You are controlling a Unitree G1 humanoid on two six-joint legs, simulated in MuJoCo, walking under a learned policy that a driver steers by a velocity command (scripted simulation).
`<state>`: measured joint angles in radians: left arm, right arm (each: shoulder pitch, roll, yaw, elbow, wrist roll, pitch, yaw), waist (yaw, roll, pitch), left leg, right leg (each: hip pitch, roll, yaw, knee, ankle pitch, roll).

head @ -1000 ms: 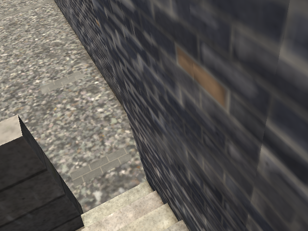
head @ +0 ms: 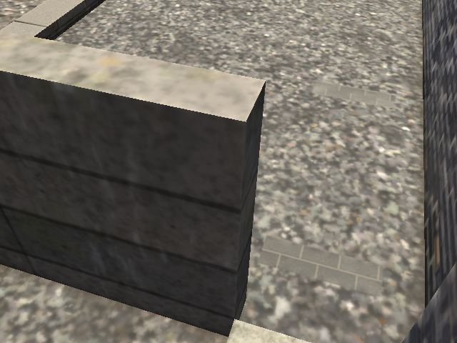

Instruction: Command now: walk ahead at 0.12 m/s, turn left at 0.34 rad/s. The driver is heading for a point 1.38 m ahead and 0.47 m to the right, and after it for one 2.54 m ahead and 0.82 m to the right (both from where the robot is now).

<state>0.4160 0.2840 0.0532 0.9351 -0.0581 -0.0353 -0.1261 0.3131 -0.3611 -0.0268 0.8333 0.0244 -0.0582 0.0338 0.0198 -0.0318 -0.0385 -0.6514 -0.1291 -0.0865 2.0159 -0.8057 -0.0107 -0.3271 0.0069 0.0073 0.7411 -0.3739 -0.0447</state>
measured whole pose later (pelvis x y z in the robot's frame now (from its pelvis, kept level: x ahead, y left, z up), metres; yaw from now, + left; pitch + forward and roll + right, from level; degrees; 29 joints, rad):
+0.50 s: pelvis +0.11 -0.02 -0.01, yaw -12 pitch +3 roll +2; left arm 0.36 0.20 0.05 0.79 0.07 0.02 -0.09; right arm 0.23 -0.25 -0.05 0.81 -0.07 -0.12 -0.06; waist 0.02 -0.05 -0.05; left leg -0.29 -0.02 0.13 0.76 -0.52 0.05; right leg -0.82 0.10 0.14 1.53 -0.45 0.05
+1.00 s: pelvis +0.18 -0.16 -0.20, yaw -34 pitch +1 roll +0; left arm 0.40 0.27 0.00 0.75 0.04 -0.10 -0.13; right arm 0.28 -0.25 0.09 0.72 0.00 -0.08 0.00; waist -0.01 0.03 -0.01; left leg -0.92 0.09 -0.07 1.81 -0.42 -0.18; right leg -0.45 0.10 -0.02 0.71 -0.29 -0.10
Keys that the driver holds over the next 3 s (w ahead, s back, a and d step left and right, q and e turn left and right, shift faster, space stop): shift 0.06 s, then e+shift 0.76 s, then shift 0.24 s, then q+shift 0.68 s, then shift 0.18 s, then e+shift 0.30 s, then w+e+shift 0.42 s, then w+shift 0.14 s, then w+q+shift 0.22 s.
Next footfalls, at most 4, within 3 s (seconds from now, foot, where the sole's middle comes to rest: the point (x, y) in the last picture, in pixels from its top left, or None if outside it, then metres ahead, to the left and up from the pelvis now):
0.06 left None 0.03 0.12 -0.61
0.38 left None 0.10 0.08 -0.75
0.82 right None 0.22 -0.26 -0.95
1.14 left None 0.30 -0.07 -0.94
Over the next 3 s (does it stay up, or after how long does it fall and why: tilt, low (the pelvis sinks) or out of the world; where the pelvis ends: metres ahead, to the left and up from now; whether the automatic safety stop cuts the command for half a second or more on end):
stays up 0.50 -0.24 -0.41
